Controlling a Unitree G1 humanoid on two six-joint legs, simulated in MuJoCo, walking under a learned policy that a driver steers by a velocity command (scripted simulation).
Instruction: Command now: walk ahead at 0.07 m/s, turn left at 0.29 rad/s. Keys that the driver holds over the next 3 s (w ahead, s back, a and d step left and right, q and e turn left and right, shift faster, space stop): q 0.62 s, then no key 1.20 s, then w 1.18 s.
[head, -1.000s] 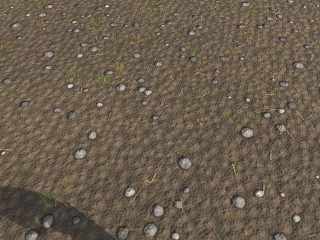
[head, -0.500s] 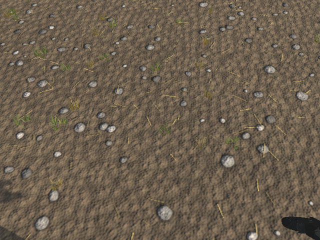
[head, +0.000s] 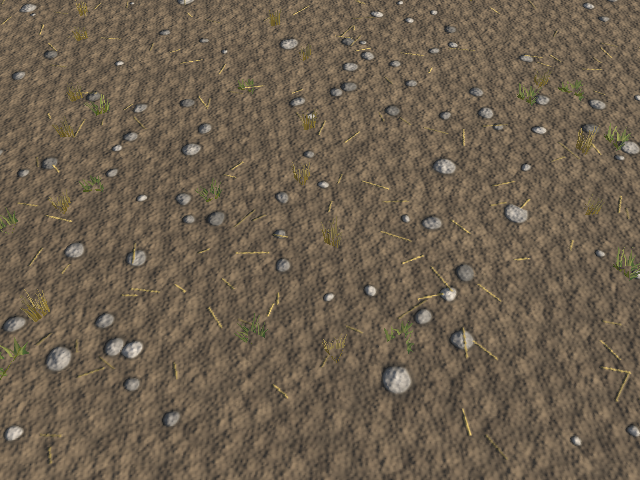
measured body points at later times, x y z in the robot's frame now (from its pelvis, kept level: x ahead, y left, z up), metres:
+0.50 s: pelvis +0.01 +0.05 +0.01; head +0.04 +0.09 +0.46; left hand +0.09 +0.37 -0.10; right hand +0.22 -0.19 -0.07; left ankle +0.01 +0.13 -0.73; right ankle +0.05 -0.11 -0.65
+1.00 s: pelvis +0.03 +0.02 +0.01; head +0.06 +0.02 +0.46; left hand +0.04 +0.32 -0.09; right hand +0.29 -0.16 -0.10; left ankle -0.06 +0.14 -0.70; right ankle +0.09 -0.09 -0.73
